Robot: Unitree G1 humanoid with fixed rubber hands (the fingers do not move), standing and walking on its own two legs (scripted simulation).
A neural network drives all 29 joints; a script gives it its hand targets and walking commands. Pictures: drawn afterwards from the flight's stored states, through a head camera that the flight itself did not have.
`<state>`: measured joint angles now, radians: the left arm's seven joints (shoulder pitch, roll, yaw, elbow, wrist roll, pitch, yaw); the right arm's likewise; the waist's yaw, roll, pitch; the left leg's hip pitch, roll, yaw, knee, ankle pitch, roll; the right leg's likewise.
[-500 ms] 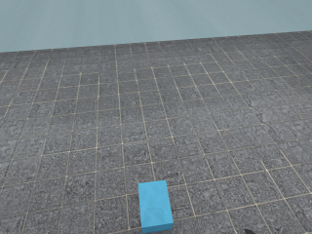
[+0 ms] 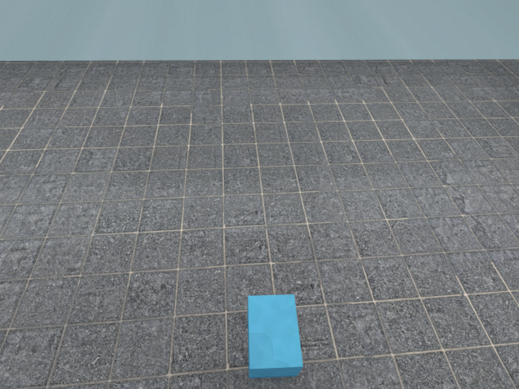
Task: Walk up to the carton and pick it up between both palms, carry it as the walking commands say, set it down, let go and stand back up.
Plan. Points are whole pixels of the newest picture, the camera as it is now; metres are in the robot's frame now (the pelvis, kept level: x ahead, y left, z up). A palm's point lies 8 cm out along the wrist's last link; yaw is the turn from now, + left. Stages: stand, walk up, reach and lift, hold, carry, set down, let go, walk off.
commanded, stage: walk up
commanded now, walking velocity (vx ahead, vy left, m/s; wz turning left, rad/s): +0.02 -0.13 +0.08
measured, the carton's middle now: (272, 335) +0.42 -0.05 -0.69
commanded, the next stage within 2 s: stand in 1.24 s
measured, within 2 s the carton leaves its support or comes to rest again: neither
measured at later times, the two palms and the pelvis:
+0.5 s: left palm out of the picture +0.07 +0.20 -0.11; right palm out of the picture -0.03 -0.30 -0.13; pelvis +0.00 -0.04 +0.01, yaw -2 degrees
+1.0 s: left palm out of the picture +0.00 +0.19 -0.14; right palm out of the picture +0.05 -0.26 -0.12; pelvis +0.01 -0.03 +0.01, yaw -1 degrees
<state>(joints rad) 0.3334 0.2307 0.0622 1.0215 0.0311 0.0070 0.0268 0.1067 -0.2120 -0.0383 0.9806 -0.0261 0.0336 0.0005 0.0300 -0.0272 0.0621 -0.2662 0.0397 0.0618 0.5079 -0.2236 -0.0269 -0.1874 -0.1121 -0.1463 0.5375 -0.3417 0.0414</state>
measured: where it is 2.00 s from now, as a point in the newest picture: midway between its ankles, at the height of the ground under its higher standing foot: outside the picture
